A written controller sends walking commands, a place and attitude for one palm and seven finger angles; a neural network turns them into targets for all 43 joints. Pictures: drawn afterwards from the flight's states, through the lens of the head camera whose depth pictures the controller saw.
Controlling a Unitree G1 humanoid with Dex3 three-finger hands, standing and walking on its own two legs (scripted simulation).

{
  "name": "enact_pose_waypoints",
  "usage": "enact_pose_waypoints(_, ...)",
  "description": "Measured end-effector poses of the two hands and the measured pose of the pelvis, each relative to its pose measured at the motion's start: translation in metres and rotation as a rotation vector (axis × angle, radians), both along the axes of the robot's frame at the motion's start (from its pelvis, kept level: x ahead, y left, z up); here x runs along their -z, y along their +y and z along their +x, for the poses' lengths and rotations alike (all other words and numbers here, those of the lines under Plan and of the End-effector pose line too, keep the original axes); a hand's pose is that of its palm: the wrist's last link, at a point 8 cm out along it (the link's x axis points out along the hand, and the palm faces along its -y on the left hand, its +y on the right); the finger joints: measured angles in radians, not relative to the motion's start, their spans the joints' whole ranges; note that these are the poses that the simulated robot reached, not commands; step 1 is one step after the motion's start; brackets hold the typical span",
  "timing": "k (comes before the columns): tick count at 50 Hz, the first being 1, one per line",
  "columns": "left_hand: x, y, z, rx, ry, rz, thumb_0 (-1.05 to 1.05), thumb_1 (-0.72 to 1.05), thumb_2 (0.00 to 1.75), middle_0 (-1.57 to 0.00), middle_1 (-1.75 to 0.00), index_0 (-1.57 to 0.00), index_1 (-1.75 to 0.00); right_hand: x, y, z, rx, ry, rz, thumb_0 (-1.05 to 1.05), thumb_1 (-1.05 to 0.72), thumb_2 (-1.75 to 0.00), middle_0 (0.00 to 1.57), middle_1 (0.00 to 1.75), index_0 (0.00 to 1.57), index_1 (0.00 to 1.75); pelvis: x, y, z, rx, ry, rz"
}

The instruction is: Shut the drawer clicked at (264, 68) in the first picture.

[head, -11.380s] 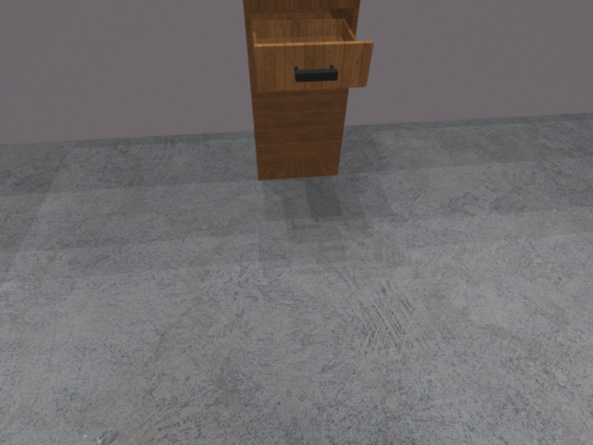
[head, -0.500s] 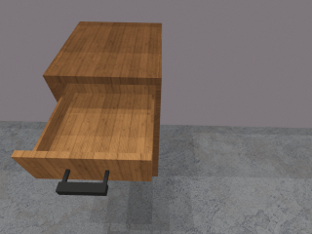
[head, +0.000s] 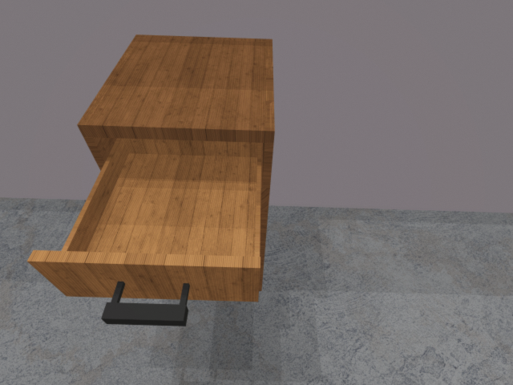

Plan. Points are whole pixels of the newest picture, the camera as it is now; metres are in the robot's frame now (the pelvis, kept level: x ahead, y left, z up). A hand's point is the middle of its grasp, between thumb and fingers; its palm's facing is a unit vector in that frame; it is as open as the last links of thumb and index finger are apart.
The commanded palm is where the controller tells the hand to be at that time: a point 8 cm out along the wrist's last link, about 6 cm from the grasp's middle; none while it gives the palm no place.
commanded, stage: raise the hand and make a fist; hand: left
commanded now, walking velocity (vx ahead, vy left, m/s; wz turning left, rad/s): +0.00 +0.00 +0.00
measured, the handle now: (149, 301) +0.26 +0.20 -0.05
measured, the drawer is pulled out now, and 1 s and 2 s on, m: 0.30 0.29 0.29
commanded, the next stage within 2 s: bring the fist close to the handle in 1.86 s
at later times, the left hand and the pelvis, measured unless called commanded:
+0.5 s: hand out of the picture +0.10 +0.14 -0.02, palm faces +0.06 -0.99 -0.10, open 5.4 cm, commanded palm +0.07 +0.21 -0.02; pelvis -0.07 -0.06 -0.09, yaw +3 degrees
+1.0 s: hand out of the picture +0.10 +0.16 +0.01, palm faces +0.05 -1.00 -0.05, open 3.2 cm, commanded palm +0.06 +0.21 +0.02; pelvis -0.04 -0.03 -0.06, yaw +2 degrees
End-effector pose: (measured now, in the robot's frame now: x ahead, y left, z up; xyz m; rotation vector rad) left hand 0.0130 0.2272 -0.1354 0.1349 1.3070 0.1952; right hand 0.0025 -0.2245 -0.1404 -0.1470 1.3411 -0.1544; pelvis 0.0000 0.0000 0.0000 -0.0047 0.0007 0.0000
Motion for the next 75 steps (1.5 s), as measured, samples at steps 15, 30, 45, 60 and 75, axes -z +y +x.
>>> enact_pose_waypoints(15,-0.099,-0.029,0.064,0.009,-0.997,-0.045,0.01,0.91,0.90,-0.37,-0.49,-0.29,-0.43,-0.053,-0.050,0.148,-0.173,-0.774,-0.115,0.01,-0.91,-0.90,0.20,0.30,0.20,0.30,0.040,-0.029,-0.036,-0.023,0.136,0.008)
enact_pose_waypoints(30,-0.113,-0.032,0.080,0.218,-1.197,-0.095,0.01,0.90,0.90,-0.67,-0.81,-0.67,-0.81,0.003,-0.039,0.140,-0.156,-0.782,0.009,0.01,-0.90,-0.90,0.20,0.30,0.20,0.30,0.082,-0.061,-0.063,-0.061,0.168,-0.015)
enact_pose_waypoints(45,-0.138,-0.014,0.066,0.195,-1.137,-0.078,0.01,0.90,0.90,-0.96,-1.14,-0.97,-1.13,-0.004,-0.071,0.098,-0.046,-0.653,-0.114,0.02,-0.90,-0.90,0.20,0.30,0.20,0.30,0.057,-0.039,-0.044,-0.037,0.169,-0.006)
enact_pose_waypoints(60,-0.163,-0.020,0.059,0.183,-1.244,-0.114,0.01,0.90,0.90,-1.26,-1.46,-1.27,-1.46,-0.053,0.012,0.168,-0.178,-0.914,0.001,0.02,-0.90,-0.90,0.20,0.30,0.20,0.30,0.055,-0.007,-0.045,-0.046,0.138,-0.037)
enact_pose_waypoints(75,-0.189,-0.028,0.050,0.186,-1.273,-0.115,0.01,0.90,0.90,-1.39,-1.59,-1.40,-1.59,-0.049,0.038,0.151,-0.225,-0.871,0.048,0.02,-0.90,-0.90,0.20,0.30,0.21,0.30,0.055,0.006,-0.049,-0.046,0.109,-0.051)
